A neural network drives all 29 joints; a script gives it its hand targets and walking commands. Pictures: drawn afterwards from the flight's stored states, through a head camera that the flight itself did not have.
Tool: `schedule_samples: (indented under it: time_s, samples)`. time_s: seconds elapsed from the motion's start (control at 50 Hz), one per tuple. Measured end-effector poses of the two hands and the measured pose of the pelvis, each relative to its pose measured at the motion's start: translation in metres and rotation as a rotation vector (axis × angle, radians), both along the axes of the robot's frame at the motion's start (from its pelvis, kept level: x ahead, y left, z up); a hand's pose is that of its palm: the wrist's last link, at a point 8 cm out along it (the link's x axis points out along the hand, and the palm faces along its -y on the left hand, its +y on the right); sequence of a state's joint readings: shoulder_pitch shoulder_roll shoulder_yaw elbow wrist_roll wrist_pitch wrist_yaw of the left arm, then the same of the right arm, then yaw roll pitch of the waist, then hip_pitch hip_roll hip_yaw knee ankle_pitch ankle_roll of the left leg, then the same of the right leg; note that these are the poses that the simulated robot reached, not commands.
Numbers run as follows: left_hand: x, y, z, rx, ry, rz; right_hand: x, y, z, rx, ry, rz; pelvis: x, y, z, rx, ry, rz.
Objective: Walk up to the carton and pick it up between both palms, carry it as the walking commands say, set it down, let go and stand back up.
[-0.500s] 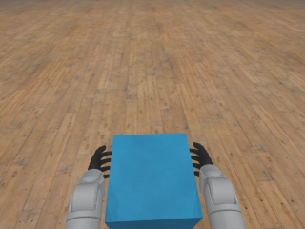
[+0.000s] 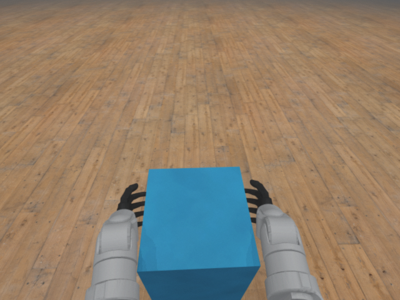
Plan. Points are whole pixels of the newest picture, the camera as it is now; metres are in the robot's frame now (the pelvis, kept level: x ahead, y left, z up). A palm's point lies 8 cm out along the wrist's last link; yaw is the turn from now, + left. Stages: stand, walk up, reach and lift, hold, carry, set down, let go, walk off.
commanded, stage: set down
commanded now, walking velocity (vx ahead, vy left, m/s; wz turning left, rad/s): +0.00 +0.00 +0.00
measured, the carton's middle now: (196, 238) +0.30 +0.03 -0.03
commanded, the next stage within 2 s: none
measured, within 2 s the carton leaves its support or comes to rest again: neither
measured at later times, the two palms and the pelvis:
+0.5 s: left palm (131, 229) +0.31 +0.18 -0.02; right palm (253, 223) +0.34 -0.11 -0.02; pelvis +0.01 +0.00 -0.01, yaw +1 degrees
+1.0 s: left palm (138, 239) +0.34 +0.19 -0.12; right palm (245, 236) +0.36 -0.10 -0.12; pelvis -0.02 +0.02 -0.07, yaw +0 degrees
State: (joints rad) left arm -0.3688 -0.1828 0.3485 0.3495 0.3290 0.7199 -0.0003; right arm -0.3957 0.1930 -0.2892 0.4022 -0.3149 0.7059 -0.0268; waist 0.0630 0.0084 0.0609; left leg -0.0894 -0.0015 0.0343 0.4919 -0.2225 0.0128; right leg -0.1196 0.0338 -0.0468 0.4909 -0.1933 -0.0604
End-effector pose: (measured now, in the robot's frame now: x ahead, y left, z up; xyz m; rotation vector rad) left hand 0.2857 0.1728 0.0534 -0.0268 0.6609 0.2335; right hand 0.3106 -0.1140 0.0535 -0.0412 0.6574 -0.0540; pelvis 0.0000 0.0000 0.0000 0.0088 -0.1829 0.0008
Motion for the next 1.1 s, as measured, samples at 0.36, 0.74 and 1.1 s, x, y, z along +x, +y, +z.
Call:
schedule_samples:
  time_s: [0.36, 0.74, 1.1]
  samples:
    - [0.016, 0.003, -0.048, -0.002, 0.049, 0.009, 0.020, 0.003, -0.048, -0.004, 0.047, 0.008, 0.008, -0.004, -0.008, 0.000, 0.103, 0.012]
    - [0.034, 0.013, -0.121, 0.008, 0.031, -0.005, 0.032, 0.013, -0.125, 0.012, 0.028, -0.014, -0.009, 0.012, -0.035, -0.008, 0.379, 0.014]
    - [0.059, 0.013, -0.185, -0.021, 0.013, 0.013, 0.058, 0.013, -0.187, 0.029, 0.012, -0.027, -0.026, 0.017, -0.087, -0.005, 0.584, 0.014]
